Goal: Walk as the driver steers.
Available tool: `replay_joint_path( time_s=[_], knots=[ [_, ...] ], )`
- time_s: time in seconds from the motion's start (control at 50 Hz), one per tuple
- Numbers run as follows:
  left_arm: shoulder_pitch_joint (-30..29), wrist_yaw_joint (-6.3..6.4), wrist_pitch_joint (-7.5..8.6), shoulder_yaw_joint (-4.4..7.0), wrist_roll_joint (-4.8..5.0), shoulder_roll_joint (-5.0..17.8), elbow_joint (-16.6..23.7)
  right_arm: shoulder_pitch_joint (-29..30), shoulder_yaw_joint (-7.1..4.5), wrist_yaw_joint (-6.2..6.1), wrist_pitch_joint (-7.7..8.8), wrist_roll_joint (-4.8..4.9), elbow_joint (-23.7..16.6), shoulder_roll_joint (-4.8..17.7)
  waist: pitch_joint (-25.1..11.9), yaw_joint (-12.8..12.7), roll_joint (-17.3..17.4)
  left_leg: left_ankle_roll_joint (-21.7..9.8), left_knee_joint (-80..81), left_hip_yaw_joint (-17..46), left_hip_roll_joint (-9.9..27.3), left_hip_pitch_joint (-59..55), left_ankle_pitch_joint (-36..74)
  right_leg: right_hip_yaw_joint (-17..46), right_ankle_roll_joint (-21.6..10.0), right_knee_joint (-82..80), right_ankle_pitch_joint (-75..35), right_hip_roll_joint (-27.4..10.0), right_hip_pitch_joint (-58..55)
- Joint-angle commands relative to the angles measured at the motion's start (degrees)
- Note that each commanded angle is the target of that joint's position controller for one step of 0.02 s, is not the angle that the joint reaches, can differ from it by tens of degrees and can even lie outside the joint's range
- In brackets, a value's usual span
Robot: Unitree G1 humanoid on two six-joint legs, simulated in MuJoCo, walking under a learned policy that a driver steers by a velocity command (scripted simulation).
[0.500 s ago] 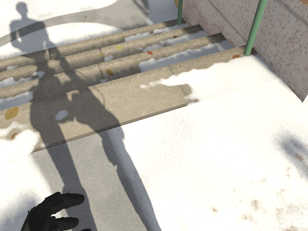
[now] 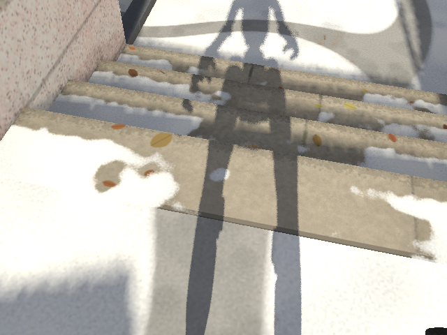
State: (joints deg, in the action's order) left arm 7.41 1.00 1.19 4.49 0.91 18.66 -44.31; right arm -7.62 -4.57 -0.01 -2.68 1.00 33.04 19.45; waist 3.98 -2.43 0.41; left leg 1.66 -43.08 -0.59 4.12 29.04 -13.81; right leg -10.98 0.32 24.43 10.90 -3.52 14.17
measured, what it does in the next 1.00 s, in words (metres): walks ahead, turning right: left foot, then right foot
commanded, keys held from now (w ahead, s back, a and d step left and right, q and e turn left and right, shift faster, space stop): shift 0.18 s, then w+shift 0.02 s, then w+e+shift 0.58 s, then w+shift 0.22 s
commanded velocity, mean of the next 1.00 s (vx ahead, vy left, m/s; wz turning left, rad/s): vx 0.61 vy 0.00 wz -0.36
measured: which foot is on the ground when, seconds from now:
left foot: up 0.00-0.02, down 0.04-0.46, up 0.48-0.86, down 0.88-1.00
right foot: down 0.00-0.04, up 0.06-0.46, down 0.48-0.88, up 0.90-1.00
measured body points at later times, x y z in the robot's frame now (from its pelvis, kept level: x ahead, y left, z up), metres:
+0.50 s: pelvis +0.09 -0.03 -0.01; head +0.08 -0.05 +0.44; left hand +0.17 +0.26 -0.11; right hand +0.24 -0.31 -0.11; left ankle +0.06 +0.12 -0.72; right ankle +0.06 -0.11 -0.74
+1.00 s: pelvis +0.41 -0.09 -0.01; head +0.43 -0.10 +0.44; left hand +0.57 +0.16 -0.13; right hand +0.43 -0.40 -0.11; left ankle +0.48 +0.00 -0.74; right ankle +0.20 -0.12 -0.63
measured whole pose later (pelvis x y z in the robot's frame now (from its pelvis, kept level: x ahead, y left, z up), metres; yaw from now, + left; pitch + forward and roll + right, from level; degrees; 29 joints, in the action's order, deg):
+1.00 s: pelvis +0.41 -0.09 -0.01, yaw -26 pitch +2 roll +2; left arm 20.9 -1.2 3.4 4.0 -1.2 17.8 -48.3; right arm -11.0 -2.8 0.2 3.6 -3.3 40.3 16.9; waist 0.2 -1.8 -1.6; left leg -1.6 -33.1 -2.5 -2.0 20.4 -15.1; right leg 5.8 -6.7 68.9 18.8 3.3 16.8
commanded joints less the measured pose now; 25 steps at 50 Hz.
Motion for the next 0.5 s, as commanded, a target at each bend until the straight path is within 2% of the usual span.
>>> replay_joint_path(
  time_s=[0.02, 0.04, 0.06, 0.08, 0.1, 0.12, 0.14, 0.16, 0.18, 0.2, 0.22, 0.24, 0.26, 0.3, 0.36, 0.4, 0.42, 0.44, 0.46, 0.48, 0.5],
  knots=[
    [-3.63, -0.76, 0.94, 1.58, 1.79, 7.91, 3.13, -5.74, -1.06, 0.84, 0.21, -0.61, -2.74, 3.03, -9.37, 4.60, -5.02, -3.37, 13.41, -1.87, -3.23, -14.10, 5.84, 7.76, -8.65, 0.35, -16.88, -12.78, -2.94],
    [-0.27, -0.97, 0.92, 0.96, 1.21, 5.83, 1.75, -7.08, -1.75, 0.42, 0.46, -0.90, -2.32, 5.24, -9.74, 4.41, -1.67, -5.12, 17.92, 0.11, -2.98, -20.51, 14.34, 5.42, -5.24, 5.87, -11.36, -9.90, 0.56],
    [2.53, -1.39, 0.88, -0.27, -1.74, 2.50, 2.43, -8.38, -3.09, -0.68, 0.64, -1.38, -3.49, 11.61, -12.32, 2.73, 12.87, -9.99, 18.42, 16.40, 10.83, -30.82, 39.61, 0.39, 0.25, 21.01, 10.08, -3.77, 11.68],
    [1.41, -0.99, 0.24, -0.33, -2.07, 3.58, 3.85, -6.79, -2.78, -0.77, 0.97, -2.81, -5.21, 12.96, -14.70, 4.27, 17.78, -21.73, 20.33, 27.15, 21.04, -30.38, 40.77, 4.99, 3.35, 34.90, 28.04, 1.98, 21.15],
    [-1.70, -0.67, -0.47, 0.80, -0.79, 7.15, 3.66, -7.72, -2.06, -0.30, 1.69, -2.89, -4.65, 10.26, -15.13, 7.00, 10.19, -22.05, 21.43, 23.77, 18.14, -26.95, 36.03, 10.55, 3.26, 41.16, 26.48, 0.89, 21.19],
    [-1.95, -0.39, -1.04, 0.89, 0.19, 6.67, 3.77, -5.63, -1.49, -0.18, 2.34, -2.59, -3.77, 8.90, -12.71, 5.25, 8.45, -18.85, 21.26, 19.18, 14.47, -24.78, 31.48, 11.71, 2.66, 41.86, 23.02, 0.32, 21.66],
    [-0.47, 0.15, -1.59, 0.82, -0.01, 5.84, 2.46, -2.55, -1.18, -0.23, 2.58, -1.91, -3.76, 7.65, -11.97, 3.75, 6.32, -15.91, 21.22, 16.23, 11.77, -23.36, 27.11, 12.34, 2.73, 40.24, 19.69, -0.37, 21.26],
    [0.27, 0.52, -2.06, 0.95, -0.66, 6.19, 1.99, 0.09, -0.73, -0.42, 2.58, -1.38, -3.91, 6.64, -11.33, 2.77, 6.75, -14.80, 21.30, 14.34, 10.74, -20.78, 27.07, 12.13, 3.34, 39.45, 16.83, -0.31, 19.34],
    [1.39, 0.53, -2.27, 0.84, -0.82, 5.68, 1.57, 1.38, -0.33, -0.61, 2.54, -1.54, -3.86, 6.02, -11.48, 1.68, 7.19, -14.60, 21.37, 12.55, 9.60, -17.79, 28.44, 11.40, 3.82, 39.14, 14.94, 0.32, 15.90],
    [3.68, 0.13, -2.07, 0.62, -0.73, 5.00, 1.00, -0.04, -0.24, -0.69, 2.54, -1.36, -3.19, 5.09, -13.59, 1.52, 7.07, -14.29, 23.19, 12.01, 8.29, -18.03, 14.89, 10.25, 3.79, 36.53, 12.61, 0.55, 14.54],
    [5.09, -0.68, -1.68, 0.20, -0.23, 4.05, 0.14, -1.84, -0.16, -0.68, 2.69, -0.79, -2.13, 4.21, -14.31, 2.35, 8.26, -13.95, 26.07, 12.50, 8.21, -19.32, -3.74, 8.94, 3.35, 33.27, 10.95, 0.40, 14.49],
    [3.79, -1.30, -1.32, -0.06, 0.24, 3.70, 0.60, -2.45, -0.51, -0.73, 3.01, -0.46, -1.59, 5.29, -12.61, 3.36, 10.90, -13.67, 28.82, 14.57, 9.02, -18.69, -15.57, 8.48, 2.51, 30.06, 9.93, 0.26, 14.96],
    [1.65, -1.64, -1.00, -0.14, 0.57, 4.06, 1.44, -2.61, -0.80, -0.88, 3.53, -0.68, -0.99, 6.34, -10.33, 4.10, 11.56, -13.55, 31.01, 16.49, 10.50, -17.82, -20.70, 9.15, 1.41, 27.52, 9.48, -0.18, 15.51],
    [0.49, -2.02, -0.25, -0.29, 0.78, 4.06, 2.05, -2.91, -1.28, -1.04, 4.87, -1.04, 0.19, 7.13, -7.77, 4.15, 9.98, -12.90, 33.12, 16.65, 12.45, -17.35, -22.35, 10.24, -0.85, 22.61, 9.22, -0.70, 14.97],
    [3.59, -2.22, 0.35, -0.23, 0.75, 3.56, 0.92, -1.64, -1.87, -0.75, 6.41, -0.12, 1.37, 7.11, -6.01, 2.63, 8.95, -11.50, 34.29, 13.01, 13.24, -16.75, -21.58, 8.73, -3.40, 18.78, 10.24, -1.45, 11.67],
    [5.69, -2.34, 0.38, -0.42, 0.92, 2.41, 0.37, 0.12, -2.08, -0.36, 6.76, 0.39, 1.54, 6.65, -4.38, 1.12, 7.05, -10.48, 33.58, 10.17, 13.34, -15.06, -21.15, 6.75, -4.76, 16.51, 10.34, -1.89, 8.99],
    [8.59, -4.38, -1.04, -0.54, -3.38, 2.37, 0.23, -1.53, -1.59, 0.20, 5.15, -4.17, 2.01, 6.41, -6.13, 0.05, 4.56, -8.47, 32.51, 5.17, 11.49, -11.82, -25.61, 2.45, -5.27, 12.34, 12.93, 2.12, 1.75],
    [13.46, -5.09, -1.55, -0.33, -2.90, 1.67, -1.45, 2.40, -1.86, 0.17, 4.30, -4.45, 1.63, 6.57, -3.65, -3.54, 3.18, -6.65, 27.54, 0.65, 8.90, -6.50, -27.83, -0.33, -5.67, 9.47, 8.48, 3.43, -4.05],
    [20.68, -5.16, -1.57, 0.15, -2.30, 2.45, -4.52, 4.56, -1.40, -0.05, 3.75, -4.75, 0.96, 4.73, -2.04, -6.22, -2.77, -4.88, 15.89, -4.62, 5.38, -0.77, -28.14, 1.41, -6.32, 6.54, 11.84, 4.62, -9.69],
    [28.29, -4.63, -1.07, 0.87, -2.71, 5.32, -6.71, 8.30, 0.00, 0.14, 3.41, -5.07, -0.68, 0.21, -0.46, -9.58, -15.84, -2.95, -8.64, -10.08, -0.58, 10.47, -23.11, 18.17, -9.45, -0.12, 24.87, -3.43, -14.54],
    [24.53, -4.22, -0.32, 0.25, -2.73, 8.28, -3.32, 12.45, 2.28, 0.66, 3.69, -4.20, -4.97, -5.65, 3.27, -7.22, -19.94, -1.38, -20.60, -3.13, -7.50, 27.38, -19.61, 48.43, -14.49, -12.43, 40.55, -12.06, -12.72]
  ],
)
Velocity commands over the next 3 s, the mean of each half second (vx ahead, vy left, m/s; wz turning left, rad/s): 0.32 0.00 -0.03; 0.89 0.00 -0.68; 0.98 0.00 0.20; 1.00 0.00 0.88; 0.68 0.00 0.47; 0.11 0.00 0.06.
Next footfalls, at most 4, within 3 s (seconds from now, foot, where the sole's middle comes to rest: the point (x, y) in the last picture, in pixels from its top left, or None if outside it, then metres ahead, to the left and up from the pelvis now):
0.04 left None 0.11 0.12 -0.77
0.48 right None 0.10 -0.11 -0.77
0.88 left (240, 307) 0.52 -0.02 -0.77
1.32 right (362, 232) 0.79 -0.42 -0.77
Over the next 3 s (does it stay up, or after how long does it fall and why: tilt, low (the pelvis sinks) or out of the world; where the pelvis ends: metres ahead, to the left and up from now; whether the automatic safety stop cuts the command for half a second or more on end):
stays up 1.77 -0.46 -0.37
